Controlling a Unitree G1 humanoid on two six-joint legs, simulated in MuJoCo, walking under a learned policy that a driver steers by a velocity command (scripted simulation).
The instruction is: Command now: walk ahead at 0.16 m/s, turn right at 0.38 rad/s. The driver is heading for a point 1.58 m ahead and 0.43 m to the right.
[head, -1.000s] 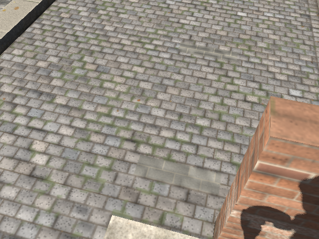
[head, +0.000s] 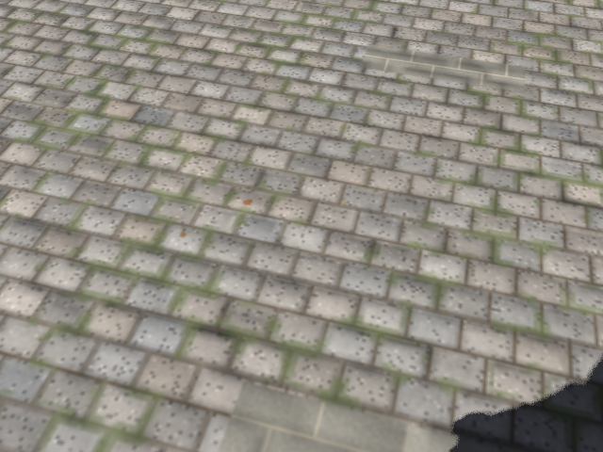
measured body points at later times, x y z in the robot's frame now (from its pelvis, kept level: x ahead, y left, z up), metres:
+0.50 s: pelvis +0.21 -0.03 -0.15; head +0.25 -0.05 +0.29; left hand +0.29 +0.21 -0.29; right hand +0.34 -0.27 -0.27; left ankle +0.37 +0.09 -0.81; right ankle +0.23 -0.10 -0.88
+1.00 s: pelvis +0.30 -0.01 -0.15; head +0.30 -0.02 +0.30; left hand +0.50 +0.15 -0.28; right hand +0.19 -0.25 -0.29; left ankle +0.34 +0.09 -0.87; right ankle +0.23 -0.08 -0.88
